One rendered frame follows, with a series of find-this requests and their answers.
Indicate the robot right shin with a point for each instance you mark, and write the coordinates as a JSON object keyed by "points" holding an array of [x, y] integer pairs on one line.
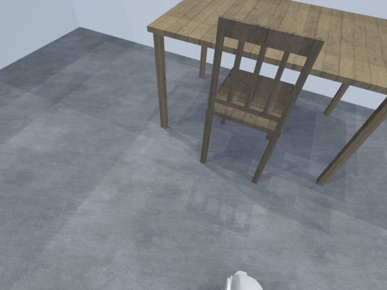
{"points": [[241, 272]]}

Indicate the table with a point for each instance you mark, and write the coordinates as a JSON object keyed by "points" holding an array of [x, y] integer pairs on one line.
{"points": [[354, 52]]}

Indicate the chair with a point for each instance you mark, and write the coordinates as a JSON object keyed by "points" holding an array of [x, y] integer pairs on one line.
{"points": [[251, 99]]}

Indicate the robot right thigh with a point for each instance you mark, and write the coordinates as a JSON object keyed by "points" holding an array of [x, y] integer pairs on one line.
{"points": [[242, 282]]}

